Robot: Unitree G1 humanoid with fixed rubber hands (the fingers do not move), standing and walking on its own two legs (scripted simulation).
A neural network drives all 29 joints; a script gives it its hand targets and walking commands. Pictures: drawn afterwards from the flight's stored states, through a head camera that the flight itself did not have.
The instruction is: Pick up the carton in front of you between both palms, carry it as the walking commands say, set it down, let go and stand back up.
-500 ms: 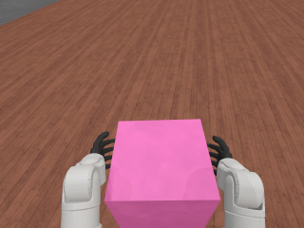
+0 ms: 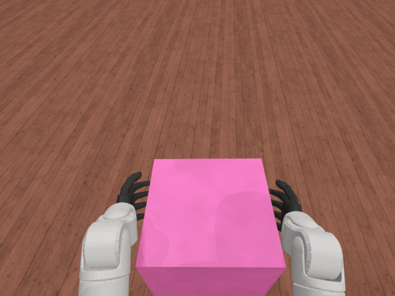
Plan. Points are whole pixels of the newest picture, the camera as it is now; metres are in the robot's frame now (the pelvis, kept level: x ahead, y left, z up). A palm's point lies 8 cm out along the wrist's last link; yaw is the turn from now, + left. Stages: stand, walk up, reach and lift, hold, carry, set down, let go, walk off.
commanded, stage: carry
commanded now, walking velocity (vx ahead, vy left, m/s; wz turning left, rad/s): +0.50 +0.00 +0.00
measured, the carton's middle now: (207, 235) +0.25 -0.01 -0.01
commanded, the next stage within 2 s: none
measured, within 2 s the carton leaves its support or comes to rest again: neither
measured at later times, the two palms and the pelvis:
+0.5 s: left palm (156, 103) +0.55 +0.12 +0.09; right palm (269, 109) +0.56 -0.17 +0.07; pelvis +0.28 -0.04 -0.01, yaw +3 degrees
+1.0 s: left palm (155, 85) +0.65 +0.14 +0.07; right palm (257, 91) +0.65 -0.16 +0.07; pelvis +0.39 -0.01 -0.02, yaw +0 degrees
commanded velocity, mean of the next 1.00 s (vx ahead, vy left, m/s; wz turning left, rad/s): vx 0.06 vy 0.00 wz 0.00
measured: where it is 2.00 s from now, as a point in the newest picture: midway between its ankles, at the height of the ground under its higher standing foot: (195, 282)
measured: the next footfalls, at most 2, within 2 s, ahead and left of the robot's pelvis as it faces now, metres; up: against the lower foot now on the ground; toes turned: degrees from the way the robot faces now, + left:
right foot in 0.22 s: +0.34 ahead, -0.13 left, +0.00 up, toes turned -8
left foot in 0.56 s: +0.41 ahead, +0.10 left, +0.00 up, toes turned -12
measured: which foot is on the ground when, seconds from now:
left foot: down 0.00-0.24, up 0.26-0.54, down 0.56-1.00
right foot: up 0.00-0.20, down 0.22-1.00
